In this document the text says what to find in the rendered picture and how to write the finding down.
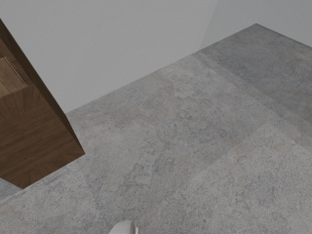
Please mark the drawer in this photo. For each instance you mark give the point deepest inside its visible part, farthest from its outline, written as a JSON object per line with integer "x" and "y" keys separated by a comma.
{"x": 10, "y": 79}

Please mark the robot left thigh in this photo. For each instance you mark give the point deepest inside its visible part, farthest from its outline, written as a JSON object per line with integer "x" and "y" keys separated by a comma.
{"x": 124, "y": 227}

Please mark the cabinet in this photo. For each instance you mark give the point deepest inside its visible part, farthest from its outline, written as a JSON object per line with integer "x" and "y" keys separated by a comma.
{"x": 36, "y": 138}

